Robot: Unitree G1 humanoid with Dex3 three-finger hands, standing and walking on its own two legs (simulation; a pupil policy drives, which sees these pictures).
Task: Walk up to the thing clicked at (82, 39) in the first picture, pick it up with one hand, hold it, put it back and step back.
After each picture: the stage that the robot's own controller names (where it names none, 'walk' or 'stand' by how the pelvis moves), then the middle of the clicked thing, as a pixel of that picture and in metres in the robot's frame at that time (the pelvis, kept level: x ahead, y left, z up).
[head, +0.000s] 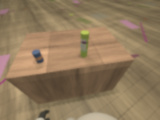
stand; (84, 45) +0.66 +0.08 +0.06
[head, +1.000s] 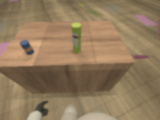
sink last; (76, 39) +0.61 +0.14 +0.09
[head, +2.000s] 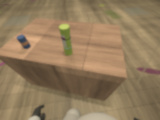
stand; (66, 41) +0.57 +0.22 +0.10
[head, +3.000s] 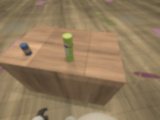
stand; (68, 49) +0.56 +0.20 +0.06
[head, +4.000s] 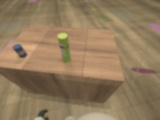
stand; (65, 49) +0.54 +0.22 +0.06
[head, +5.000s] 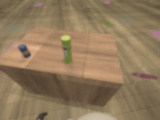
stand; (67, 50) +0.55 +0.21 +0.06
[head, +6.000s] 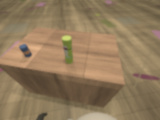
stand; (68, 51) +0.55 +0.21 +0.06
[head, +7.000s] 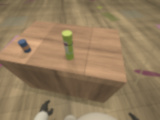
rise first; (68, 47) +0.56 +0.20 +0.06
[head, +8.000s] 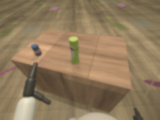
rise first; (74, 51) +0.56 +0.19 +0.06
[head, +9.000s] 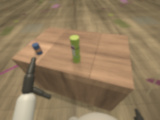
go down; (75, 50) +0.56 +0.19 +0.06
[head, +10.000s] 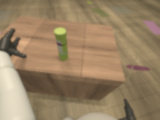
go down; (62, 46) +0.53 +0.18 +0.08
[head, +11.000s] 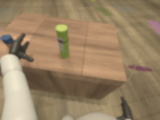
close in; (63, 44) +0.54 +0.18 +0.09
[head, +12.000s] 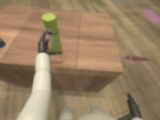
close; (54, 36) +0.56 +0.21 +0.12
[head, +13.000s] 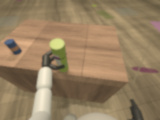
lift; (61, 58) +0.40 +0.18 +0.13
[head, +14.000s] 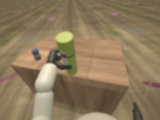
lift; (69, 57) +0.30 +0.13 +0.26
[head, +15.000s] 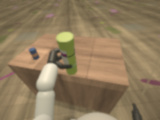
hold; (69, 57) +0.32 +0.13 +0.24
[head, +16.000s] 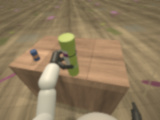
hold; (70, 58) +0.32 +0.13 +0.24
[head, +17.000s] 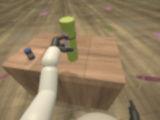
crouch; (70, 42) +0.42 +0.13 +0.27
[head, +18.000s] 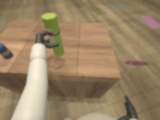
lower; (55, 38) +0.51 +0.18 +0.18
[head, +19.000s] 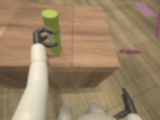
lower; (54, 35) +0.54 +0.16 +0.13
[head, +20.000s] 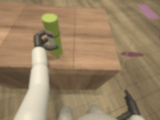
lower; (54, 38) +0.52 +0.17 +0.13
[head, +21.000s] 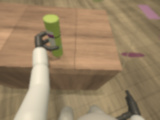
lower; (55, 39) +0.52 +0.17 +0.12
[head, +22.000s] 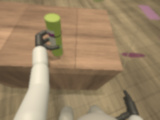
lower; (55, 38) +0.52 +0.17 +0.13
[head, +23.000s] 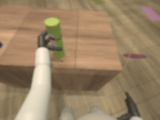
open; (56, 41) +0.51 +0.17 +0.12
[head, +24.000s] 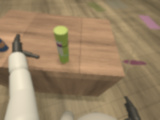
sink last; (62, 47) +0.48 +0.16 +0.11
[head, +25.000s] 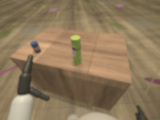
sink last; (76, 51) +0.53 +0.16 +0.10
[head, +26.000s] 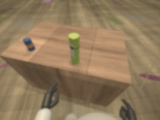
stand; (74, 50) +0.51 +0.16 +0.10
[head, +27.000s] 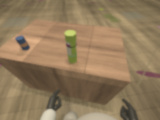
stand; (71, 48) +0.50 +0.16 +0.12
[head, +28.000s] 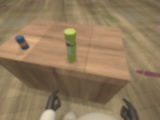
stand; (71, 47) +0.51 +0.17 +0.12
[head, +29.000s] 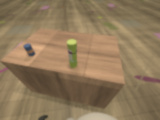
stand; (72, 55) +0.52 +0.17 +0.06
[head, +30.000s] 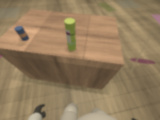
walk; (71, 36) +0.60 +0.18 +0.09
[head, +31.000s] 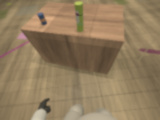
walk; (79, 18) +0.87 +0.16 +0.08
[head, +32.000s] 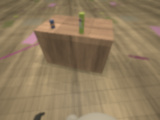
stand; (81, 23) +1.12 +0.17 +0.08
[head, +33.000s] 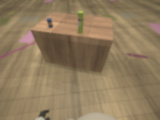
stand; (80, 23) +1.09 +0.17 +0.06
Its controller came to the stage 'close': yes
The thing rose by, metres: 0.21
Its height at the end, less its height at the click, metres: +0.00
